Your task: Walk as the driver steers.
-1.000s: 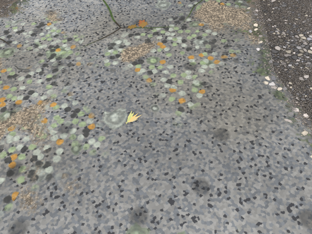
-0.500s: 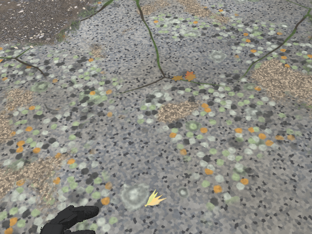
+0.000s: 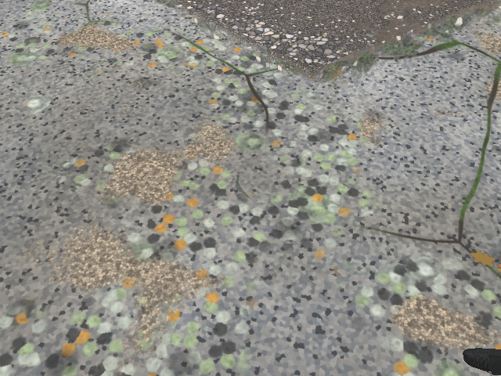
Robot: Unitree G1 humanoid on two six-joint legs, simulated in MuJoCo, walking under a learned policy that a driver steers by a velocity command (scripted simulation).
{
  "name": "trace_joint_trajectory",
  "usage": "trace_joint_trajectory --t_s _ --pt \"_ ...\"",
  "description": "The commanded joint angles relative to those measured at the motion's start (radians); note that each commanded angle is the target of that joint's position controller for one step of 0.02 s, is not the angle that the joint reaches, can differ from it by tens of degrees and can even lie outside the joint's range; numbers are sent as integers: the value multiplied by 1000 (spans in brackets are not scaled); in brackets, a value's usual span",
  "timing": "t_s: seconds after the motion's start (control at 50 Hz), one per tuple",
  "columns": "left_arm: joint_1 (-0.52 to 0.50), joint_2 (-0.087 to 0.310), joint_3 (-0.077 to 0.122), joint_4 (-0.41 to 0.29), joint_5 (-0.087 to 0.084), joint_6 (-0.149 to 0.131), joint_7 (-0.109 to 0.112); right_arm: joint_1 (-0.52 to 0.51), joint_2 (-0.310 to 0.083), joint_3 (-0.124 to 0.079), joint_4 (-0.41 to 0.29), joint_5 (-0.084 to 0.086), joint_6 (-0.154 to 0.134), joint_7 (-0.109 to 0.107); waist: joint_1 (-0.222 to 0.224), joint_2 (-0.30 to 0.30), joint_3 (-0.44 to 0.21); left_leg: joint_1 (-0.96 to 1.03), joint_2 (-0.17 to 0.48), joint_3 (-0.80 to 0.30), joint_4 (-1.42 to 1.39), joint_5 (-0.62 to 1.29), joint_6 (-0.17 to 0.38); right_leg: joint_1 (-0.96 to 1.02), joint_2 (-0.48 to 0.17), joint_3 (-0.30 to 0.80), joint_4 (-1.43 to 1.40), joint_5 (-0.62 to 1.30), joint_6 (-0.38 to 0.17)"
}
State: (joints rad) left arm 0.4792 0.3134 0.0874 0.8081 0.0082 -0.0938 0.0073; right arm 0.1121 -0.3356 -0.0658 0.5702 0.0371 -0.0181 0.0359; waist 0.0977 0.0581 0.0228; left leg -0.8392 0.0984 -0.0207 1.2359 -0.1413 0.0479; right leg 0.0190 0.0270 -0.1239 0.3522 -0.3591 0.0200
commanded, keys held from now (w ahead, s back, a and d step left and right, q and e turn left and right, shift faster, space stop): w+q+shift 0.12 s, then w+e+shift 0.32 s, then shift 0.56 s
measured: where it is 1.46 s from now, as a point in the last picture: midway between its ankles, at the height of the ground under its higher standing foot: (259, 282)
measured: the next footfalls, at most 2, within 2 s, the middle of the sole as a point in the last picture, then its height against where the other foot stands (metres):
left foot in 0.20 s outside the picture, level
right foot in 0.64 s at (300, 272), level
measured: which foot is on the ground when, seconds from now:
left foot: up 0.00-0.18, down 0.20-0.66, up 0.68-1.00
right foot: down 0.00-0.20, up 0.22-0.62, down 0.64-1.00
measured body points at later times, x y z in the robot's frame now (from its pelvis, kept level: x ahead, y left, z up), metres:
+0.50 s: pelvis +0.43 +0.04 +0.00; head +0.44 +0.04 +0.45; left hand +0.56 +0.32 -0.09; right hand +0.48 -0.22 -0.13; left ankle +0.32 +0.09 -0.73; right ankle +0.66 -0.12 -0.64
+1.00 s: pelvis +0.70 +0.04 +0.00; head +0.73 +0.04 +0.45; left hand +0.83 +0.29 -0.12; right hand +0.83 -0.23 -0.12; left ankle +0.77 +0.21 -0.71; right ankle +0.78 -0.04 -0.73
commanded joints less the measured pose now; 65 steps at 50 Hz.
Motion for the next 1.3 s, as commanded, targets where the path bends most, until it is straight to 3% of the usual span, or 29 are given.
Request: trace_joint_trajectory --t_s 0.02,0.06,0.12,0.14,0.18,0.2,0.22,0.24,0.26,0.28,0.3,0.34,0.4,0.48,0.54,0.6,0.64,0.66,0.68,0.7,0.72,0.74,0.78,0.88,0.98,1.04,1.08,1.1,1.3 --pt "-144 95 2 -82 7 -31 7 -89 0 17 -79 -3 -16 21 -53 -79 133 -33 25 4 -169 165 6 -92 -246 74 -217 370 -93" --pt "-93 131 6 -59 6 -27 13 -163 19 26 -96 2 -26 41 -29 -72 161 10 7 64 -311 204 36 -47 -242 -3 -217 518 -56" --pt "-45 199 18 -39 6 -10 29 -192 -29 5 -102 6 -37 54 -62 -140 93 254 -138 223 -439 156 86 28 -230 -89 -85 1229 -10" --pt "-20 221 21 -26 -3 -1 36 -141 -32 -2 -99 1 -35 52 -109 -181 52 359 -177 222 -446 84 109 32 -271 -74 18 1466 -27" --pt "-91 228 12 -29 -7 4 30 256 -116 -62 -3 2 -18 23 -344 -202 -121 849 -166 105 -561 86 205 -122 -300 -36 430 1547 -79" --pt "-141 169 -7 -44 -12 -6 28 428 -152 -75 67 4 -8 -2 -400 -74 -155 1154 -49 -85 -646 94 236 -386 -169 -28 854 694 -73" --pt "96 -11 -67 -82 -29 -36 4 335 -222 -63 35 -33 -35 -5 -168 225 -385 1446 231 -614 -658 -124 384 -709 -44 145 1211 -205 -79" --pt "-45 110 -43 -77 -81 -65 -1 387 -124 -55 47 -44 -38 -8 -288 72 -442 1347 248 -740 -891 -463 362 -765 -47 278 1227 -115 -110" --pt "-179 121 -36 -122 -116 -66 4 354 -108 -46 72 -46 -53 -7 -272 -10 -218 1154 240 -649 -980 -493 316 -824 -70 257 1196 -56 -110" --pt "-215 91 -43 -134 -104 -58 10 263 -79 -34 86 -43 -72 -3 -198 -126 -78 952 221 -545 -1010 -407 275 -812 -122 255 1104 18 -104" --pt "-192 75 -41 -111 -77 -35 10 192 -19 -17 92 -52 -87 0 -142 -115 -20 813 188 -434 -1023 -346 247 -766 -162 259 1061 75 -93" --pt "-92 48 -34 -63 -69 24 3 125 40 -4 106 -60 -103 8 -59 -39 28 607 136 -242 -1059 -253 193 -658 -213 278 1015 133 -67" --pt "-155 12 -39 -72 -59 57 3 120 17 -13 140 -58 -119 3 -60 -35 95 519 86 -4 -1108 -34 119 -722 -224 269 920 261 -31" --pt "-306 -6 -47 -117 -22 25 -20 139 11 -3 164 -64 -129 -31 -97 -83 138 497 -8 217 -1107 268 69 -639 -150 140 546 595 -27" --pt "-433 -58 -65 -174 -14 -6 -66 282 -53 -10 228 -35 -108 -58 -151 -71 134 643 54 204 -1072 443 58 -558 -74 69 268 715 -47" --pt "-298 38 -31 -150 -4 -8 -87 274 -118 -26 226 -35 -62 -71 -75 14 16 931 106 182 -869 857 45 -490 36 33 185 544 -77" --pt "-31 115 4 -85 -4 4 -60 191 -134 -31 221 -38 -36 -67 100 31 -109 899 70 195 -472 863 -6 -204 31 95 119 599 -130" --pt "-12 223 15 -76 12 15 -41 298 -26 -5 199 -66 -43 -62 19 -227 -250 662 -40 187 -96 154 -49 113 -129 269 299 1120 -172" --pt "-42 211 0 -89 45 -5 -49 541 99 49 238 -34 -53 -30 -80 -385 -496 315 -208 -24 337 -559 -99 453 -429 786 273 1221 -441" --pt "-31 135 -3 -113 38 7 -55 451 -55 18 272 -6 -61 -21 30 -126 -621 371 -191 -205 356 -513 -74 399 -381 773 182 1073 -424" --pt "-132 119 -13 -118 14 13 -58 308 -64 12 213 11 -55 -26 -4 -96 -453 318 -134 -171 272 -469 -61 250 -357 645 141 927 -377" --pt "-212 83 -28 -112 -9 18 -56 186 -54 15 181 -18 -44 -46 -36 13 -254 309 -88 -92 154 -420 -64 22 -303 551 71 851 -316" --pt "-276 49 -37 -109 14 14 -47 228 -44 12 197 -24 -9 -62 -107 -59 -157 407 -41 -94 61 -340 -90 -237 -272 476 19 852 -325" --pt "-332 51 -36 -86 25 15 -37 230 17 27 218 -41 16 -84 -139 -101 -197 519 -12 -53 -310 -255 -116 -355 -214 293 -14 894 -290" --pt "-368 51 -38 -61 18 54 -21 135 -14 14 224 -38 35 -83 -106 -164 -136 590 -25 -31 -520 -74 -95 -435 -184 301 -96 169 -237" --pt "-354 -4 -58 -35 10 64 -19 128 -1 14 233 -66 22 -77 -120 -143 -76 672 -32 -24 -742 6 -55 -469 -127 298 -47 -83 -146" --pt "-252 -24 -58 -17 13 64 -18 70 -104 -5 224 -64 15 -82 -19 64 -32 573 65 -145 -830 -88 16 -428 -8 193 52 -64 -68" --pt "-287 -20 -60 -10 21 69 -11 63 -35 5 233 -62 11 -75 -45 81 -36 462 39 -139 -880 -276 13 -301 -2 160 92 35 -44" --pt "-344 6 -44 52 3 83 4 106 -3 16 307 -42 -20 -75 -99 -32 -78 611 -28 -61 -782 86 -17 -249 -38 190 105 290 -48"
